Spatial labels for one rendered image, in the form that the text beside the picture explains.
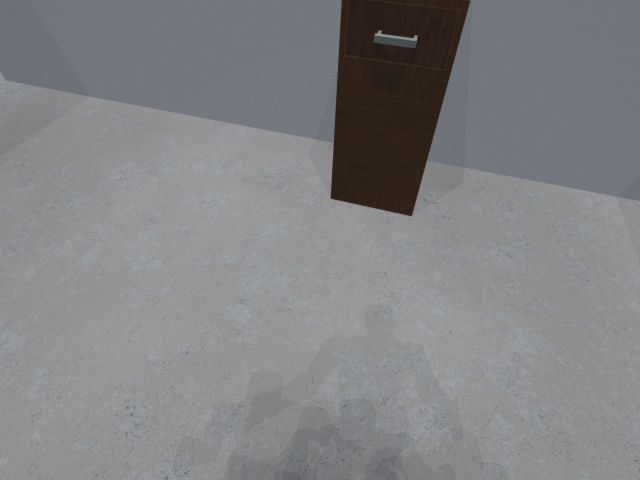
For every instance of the drawer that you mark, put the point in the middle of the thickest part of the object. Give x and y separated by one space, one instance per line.
433 25

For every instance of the cabinet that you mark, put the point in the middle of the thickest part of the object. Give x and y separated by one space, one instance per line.
385 120

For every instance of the handle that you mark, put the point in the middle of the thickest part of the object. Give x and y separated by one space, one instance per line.
395 40

